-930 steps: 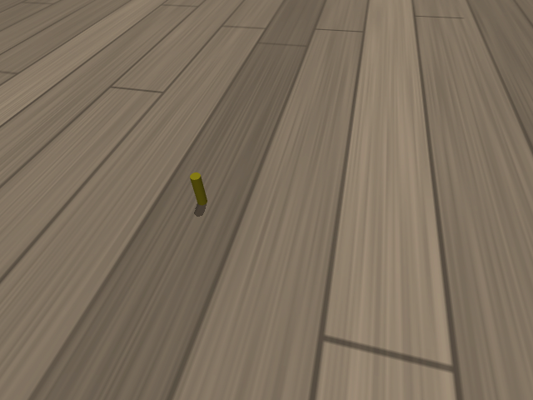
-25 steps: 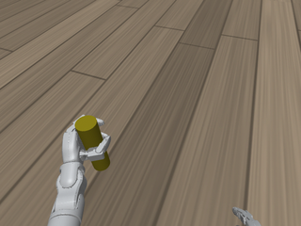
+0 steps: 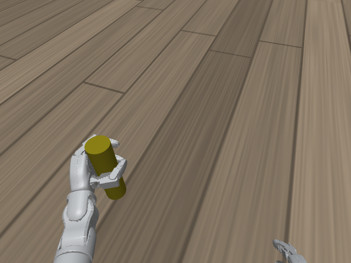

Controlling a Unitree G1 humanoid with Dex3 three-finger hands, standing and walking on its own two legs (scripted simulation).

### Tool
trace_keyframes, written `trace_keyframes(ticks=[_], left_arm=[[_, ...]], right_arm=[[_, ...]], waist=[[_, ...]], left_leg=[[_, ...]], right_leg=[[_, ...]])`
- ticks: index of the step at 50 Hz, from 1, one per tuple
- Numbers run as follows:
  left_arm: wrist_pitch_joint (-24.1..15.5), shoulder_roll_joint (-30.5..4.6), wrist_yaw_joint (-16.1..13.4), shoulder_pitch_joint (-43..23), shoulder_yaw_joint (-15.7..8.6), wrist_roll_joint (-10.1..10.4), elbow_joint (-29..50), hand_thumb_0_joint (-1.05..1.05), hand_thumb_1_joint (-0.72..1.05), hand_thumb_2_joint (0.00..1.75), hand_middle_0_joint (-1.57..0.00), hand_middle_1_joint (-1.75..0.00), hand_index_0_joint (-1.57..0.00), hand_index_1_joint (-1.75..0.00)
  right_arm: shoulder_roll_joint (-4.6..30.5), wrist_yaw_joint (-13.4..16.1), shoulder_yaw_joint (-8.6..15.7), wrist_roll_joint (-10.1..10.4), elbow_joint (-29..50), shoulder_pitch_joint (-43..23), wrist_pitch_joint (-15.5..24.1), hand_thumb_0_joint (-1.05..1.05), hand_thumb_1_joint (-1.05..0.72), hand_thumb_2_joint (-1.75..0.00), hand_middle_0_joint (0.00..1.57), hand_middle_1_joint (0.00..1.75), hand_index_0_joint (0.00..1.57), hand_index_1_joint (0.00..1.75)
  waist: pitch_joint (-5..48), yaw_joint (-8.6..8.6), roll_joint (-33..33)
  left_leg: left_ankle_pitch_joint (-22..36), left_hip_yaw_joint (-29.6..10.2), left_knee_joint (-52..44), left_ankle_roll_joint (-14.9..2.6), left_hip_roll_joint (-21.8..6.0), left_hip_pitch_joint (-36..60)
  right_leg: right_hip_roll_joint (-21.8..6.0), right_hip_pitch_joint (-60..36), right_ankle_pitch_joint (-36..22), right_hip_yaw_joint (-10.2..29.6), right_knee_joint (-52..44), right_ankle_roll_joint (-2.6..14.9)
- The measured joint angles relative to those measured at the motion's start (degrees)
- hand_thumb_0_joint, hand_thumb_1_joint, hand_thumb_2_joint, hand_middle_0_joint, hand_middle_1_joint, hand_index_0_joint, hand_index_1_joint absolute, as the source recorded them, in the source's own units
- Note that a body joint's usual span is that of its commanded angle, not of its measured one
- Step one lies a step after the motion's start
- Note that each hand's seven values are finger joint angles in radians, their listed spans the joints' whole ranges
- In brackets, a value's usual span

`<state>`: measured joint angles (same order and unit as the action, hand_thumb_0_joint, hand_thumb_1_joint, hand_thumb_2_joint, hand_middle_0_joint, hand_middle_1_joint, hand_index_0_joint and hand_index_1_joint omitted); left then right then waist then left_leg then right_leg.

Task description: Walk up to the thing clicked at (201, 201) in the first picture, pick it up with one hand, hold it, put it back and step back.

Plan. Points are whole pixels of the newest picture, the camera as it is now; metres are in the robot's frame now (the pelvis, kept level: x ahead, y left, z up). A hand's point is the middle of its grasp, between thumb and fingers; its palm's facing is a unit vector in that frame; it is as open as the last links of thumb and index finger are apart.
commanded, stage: hold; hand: left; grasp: from the side
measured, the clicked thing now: (108, 170) +0.33 +0.18 +0.04
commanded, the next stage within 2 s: crouch in 1.18 s
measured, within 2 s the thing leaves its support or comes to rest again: neither
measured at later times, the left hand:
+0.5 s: hand (112, 165) +0.34 +0.17 +0.05, palm faces +0.13 -0.99 -0.02, open 7.3 cm
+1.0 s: hand (112, 167) +0.33 +0.17 +0.06, palm faces +0.14 -0.99 -0.02, open 7.3 cm
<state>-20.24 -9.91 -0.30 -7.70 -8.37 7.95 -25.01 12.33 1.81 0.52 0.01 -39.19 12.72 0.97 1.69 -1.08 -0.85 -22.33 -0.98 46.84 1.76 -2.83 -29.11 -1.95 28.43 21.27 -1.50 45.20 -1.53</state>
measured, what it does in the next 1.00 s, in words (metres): stands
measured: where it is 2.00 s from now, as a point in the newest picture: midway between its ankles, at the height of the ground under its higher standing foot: outside the picture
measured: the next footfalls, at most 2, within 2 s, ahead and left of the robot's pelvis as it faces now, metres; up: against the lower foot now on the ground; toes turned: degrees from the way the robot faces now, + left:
none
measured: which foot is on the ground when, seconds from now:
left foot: down 0.00-1.00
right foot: down 0.00-1.00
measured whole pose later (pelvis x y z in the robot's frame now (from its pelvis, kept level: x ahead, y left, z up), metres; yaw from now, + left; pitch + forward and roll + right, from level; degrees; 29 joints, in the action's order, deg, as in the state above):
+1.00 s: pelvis +0.00 +0.00 +0.00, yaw +0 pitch +5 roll -1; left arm -20.3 -9.0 -0.7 -6.7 -7.5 7.7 -23.9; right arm 12.3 1.0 0.9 0.0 -38.5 13.0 0.5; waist 1.8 -1.0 -1.0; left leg -22.8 -1.0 47.8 1.6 -2.9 -29.8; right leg -1.9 29.0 21.5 -1.4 45.8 -1.6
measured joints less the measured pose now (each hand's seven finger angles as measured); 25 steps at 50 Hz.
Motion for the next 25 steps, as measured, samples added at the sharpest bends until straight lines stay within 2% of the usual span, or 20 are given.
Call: trace_keyframes(ticks=[9,18,25], left_arm=[[0.2,0.7,0.2,0.8,0.7,0.2,0.4,0.02,0.03,1.04,-0.94,-1.05,-0.81,-1.07],[-0.1,0.4,-0.3,0.4,0.1,0.0,0.3,0.02,0.03,1.04,-0.94,-1.05,-0.81,-1.07],[0.2,0.5,0.0,0.5,1.0,0.0,0.6,0.02,0.03,1.04,-0.94,-1.05,-0.81,-1.07]], right_arm=[[0.1,-0.4,0.2,0.1,0.2,0.3,0.1,0.01,-0.9,-0.9,0.2,0.3,0.2,0.3],[-0.4,-0.3,0.1,0.0,-0.1,0.4,-0.2,0.01,-0.9,-0.9,0.2,0.3,0.2,0.3],[-0.2,-0.7,0.4,0.0,0.2,0.5,-0.2,0.01,-0.9,-0.9,0.2,0.3,0.2,0.3]], waist=[[-0.1,0.17,-0.1],[0.2,0.11,0.0],[-0.2,0.04,-0.3]], left_leg=[[-0.4,0.2,0.3,-0.15,0.0,0.0],[-0.8,0.3,0.5,-0.24,0.0,0.1],[-0.8,0.3,0.6,-0.3,0.0,-0.2]], right_leg=[[0.0,0.0,0.2,0.2,-0.1,-0.16],[0.0,-0.2,0.4,0.3,0.1,-0.25],[0.0,0.0,0.3,0.3,0.0,-0.32]])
